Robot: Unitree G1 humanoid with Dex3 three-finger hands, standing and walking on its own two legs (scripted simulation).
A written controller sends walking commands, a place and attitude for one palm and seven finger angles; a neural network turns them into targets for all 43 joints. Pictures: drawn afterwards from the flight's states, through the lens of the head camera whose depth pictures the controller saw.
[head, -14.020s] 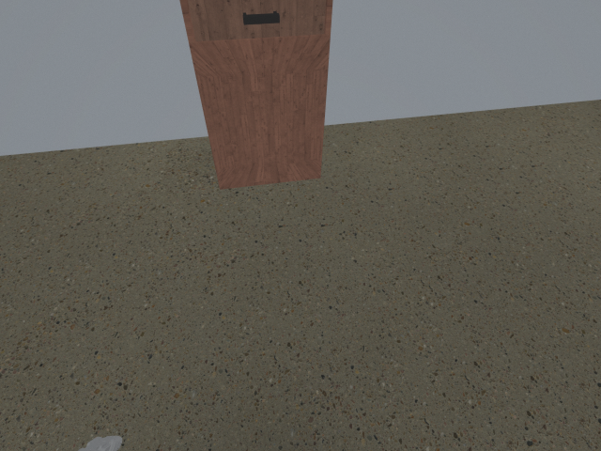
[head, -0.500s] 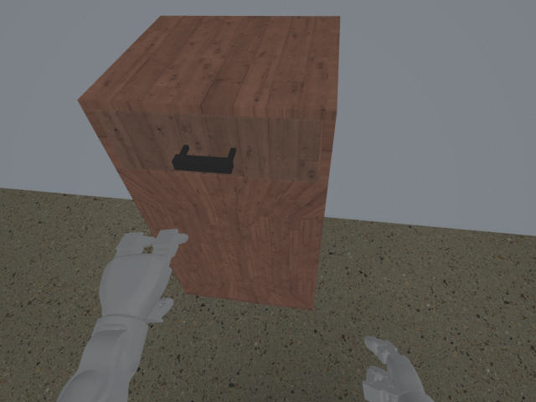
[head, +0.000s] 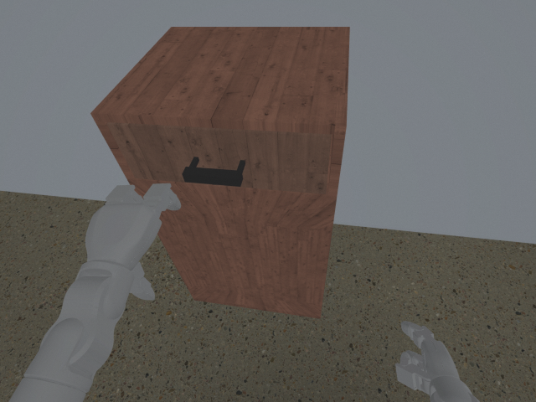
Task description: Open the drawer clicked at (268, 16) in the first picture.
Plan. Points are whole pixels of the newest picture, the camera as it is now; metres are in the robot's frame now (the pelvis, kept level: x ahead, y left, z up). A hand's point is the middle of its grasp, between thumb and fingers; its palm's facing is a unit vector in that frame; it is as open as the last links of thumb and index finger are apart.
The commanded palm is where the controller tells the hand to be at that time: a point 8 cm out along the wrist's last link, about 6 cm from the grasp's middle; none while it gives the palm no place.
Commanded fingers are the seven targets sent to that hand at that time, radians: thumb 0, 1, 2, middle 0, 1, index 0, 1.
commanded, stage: raise the hand with hooked fingers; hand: left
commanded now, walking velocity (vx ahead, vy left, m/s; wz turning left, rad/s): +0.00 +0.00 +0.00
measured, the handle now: (215, 169) +0.53 +0.20 +0.02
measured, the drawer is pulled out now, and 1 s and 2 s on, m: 0.00 0.00 0.00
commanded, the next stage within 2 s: move the hooked fingers above the handle in 0.62 s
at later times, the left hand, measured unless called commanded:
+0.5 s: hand (133, 219) +0.31 +0.24 +0.12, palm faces +0.03 -0.06 -1.00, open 13.8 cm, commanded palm +0.28 +0.25 +0.19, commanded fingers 0.00 -0.50 0.30 -0.30 -1.20 -0.30 -1.20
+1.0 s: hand (150, 214) +0.33 +0.23 +0.12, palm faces +0.03 -0.03 -1.00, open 13.8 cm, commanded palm +0.31 +0.24 +0.18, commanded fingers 0.00 -0.50 0.30 -0.30 -1.20 -0.30 -1.20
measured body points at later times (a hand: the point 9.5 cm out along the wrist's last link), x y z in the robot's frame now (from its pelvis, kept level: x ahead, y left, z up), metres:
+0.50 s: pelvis +0.00 +0.01 +0.00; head +0.03 -0.03 +0.45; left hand +0.30 +0.24 +0.18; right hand +0.19 -0.22 -0.12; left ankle -0.05 +0.09 -0.74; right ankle +0.06 -0.11 -0.74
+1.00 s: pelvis -0.01 +0.00 +0.00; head +0.02 -0.03 +0.45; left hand +0.32 +0.23 +0.17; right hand +0.20 -0.21 -0.11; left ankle -0.05 +0.09 -0.74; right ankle +0.06 -0.11 -0.74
